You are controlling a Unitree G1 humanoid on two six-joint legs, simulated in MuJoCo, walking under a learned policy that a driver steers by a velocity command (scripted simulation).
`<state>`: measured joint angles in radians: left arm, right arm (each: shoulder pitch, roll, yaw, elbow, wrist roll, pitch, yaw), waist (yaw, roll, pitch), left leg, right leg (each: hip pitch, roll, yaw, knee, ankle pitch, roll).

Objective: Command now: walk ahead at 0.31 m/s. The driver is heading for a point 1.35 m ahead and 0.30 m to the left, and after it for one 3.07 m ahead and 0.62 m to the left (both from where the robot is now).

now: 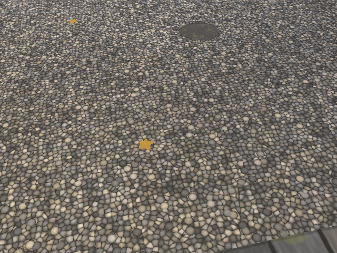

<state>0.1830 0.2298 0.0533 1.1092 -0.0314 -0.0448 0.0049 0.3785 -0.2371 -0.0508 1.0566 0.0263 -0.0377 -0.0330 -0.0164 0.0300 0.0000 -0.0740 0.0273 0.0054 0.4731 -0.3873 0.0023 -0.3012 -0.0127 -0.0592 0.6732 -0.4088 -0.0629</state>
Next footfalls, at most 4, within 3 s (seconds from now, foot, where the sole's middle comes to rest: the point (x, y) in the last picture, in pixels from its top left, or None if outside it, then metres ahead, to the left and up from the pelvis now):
0.52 left None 0.43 0.12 -0.77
1.08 right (209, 206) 0.74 -0.13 -0.77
1.62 left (139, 167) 0.96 0.19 -0.77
2.10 right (146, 116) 1.31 0.16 -0.77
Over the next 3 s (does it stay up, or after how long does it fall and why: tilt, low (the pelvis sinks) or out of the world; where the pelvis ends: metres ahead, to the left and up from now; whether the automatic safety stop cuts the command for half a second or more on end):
stays up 1.46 0.41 0.00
